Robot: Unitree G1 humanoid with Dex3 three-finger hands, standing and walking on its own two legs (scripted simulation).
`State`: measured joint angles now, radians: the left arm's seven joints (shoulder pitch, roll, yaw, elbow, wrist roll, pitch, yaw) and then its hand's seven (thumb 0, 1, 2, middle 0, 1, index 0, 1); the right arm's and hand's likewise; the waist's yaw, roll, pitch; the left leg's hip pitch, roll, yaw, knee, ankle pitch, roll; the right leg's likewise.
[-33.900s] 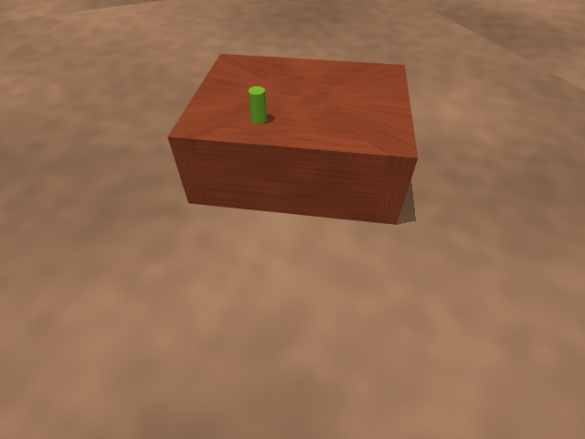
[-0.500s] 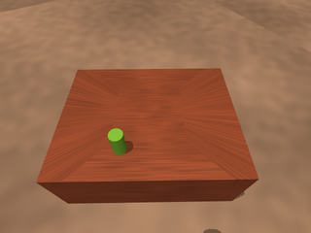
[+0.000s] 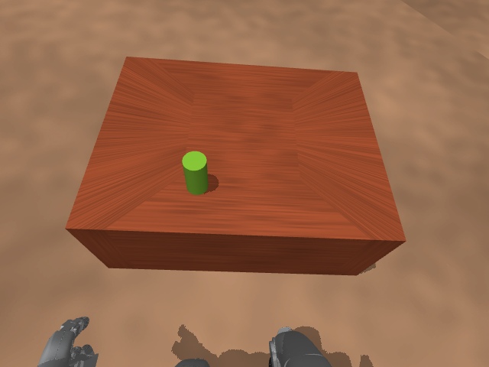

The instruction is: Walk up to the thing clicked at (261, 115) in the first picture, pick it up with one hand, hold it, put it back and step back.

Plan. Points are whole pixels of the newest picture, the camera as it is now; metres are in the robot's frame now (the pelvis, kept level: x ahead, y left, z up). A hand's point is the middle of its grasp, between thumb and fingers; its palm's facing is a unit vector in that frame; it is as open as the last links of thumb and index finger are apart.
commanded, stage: step back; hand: left
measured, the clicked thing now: (196, 174) +0.63 +0.14 -0.30
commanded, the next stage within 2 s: none
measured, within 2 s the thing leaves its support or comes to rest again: neither
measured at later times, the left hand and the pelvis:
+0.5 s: hand out of the picture +0.04 +0.26 -0.12, palm faces -0.08 -0.91 -0.41, open 7.4 cm; pelvis -0.09 +0.01 +0.01, yaw -6 degrees
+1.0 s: hand out of the picture -0.13 +0.30 -0.16, palm faces -0.14 -0.92 -0.37, open 7.4 cm; pelvis -0.23 +0.03 +0.00, yaw -9 degrees
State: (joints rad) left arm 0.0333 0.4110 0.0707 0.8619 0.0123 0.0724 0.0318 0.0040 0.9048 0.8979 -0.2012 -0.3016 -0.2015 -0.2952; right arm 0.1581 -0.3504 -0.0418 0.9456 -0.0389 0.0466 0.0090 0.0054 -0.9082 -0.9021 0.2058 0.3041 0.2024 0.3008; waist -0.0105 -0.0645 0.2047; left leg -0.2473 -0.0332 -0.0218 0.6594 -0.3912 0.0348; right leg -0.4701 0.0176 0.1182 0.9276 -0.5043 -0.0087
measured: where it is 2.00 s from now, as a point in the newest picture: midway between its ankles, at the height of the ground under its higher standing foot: outside the picture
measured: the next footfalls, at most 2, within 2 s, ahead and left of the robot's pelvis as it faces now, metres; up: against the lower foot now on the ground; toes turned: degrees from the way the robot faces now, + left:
right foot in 0.28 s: -0.01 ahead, -0.10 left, +0.00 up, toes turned -2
left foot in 0.66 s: -0.10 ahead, +0.15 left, +0.00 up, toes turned -6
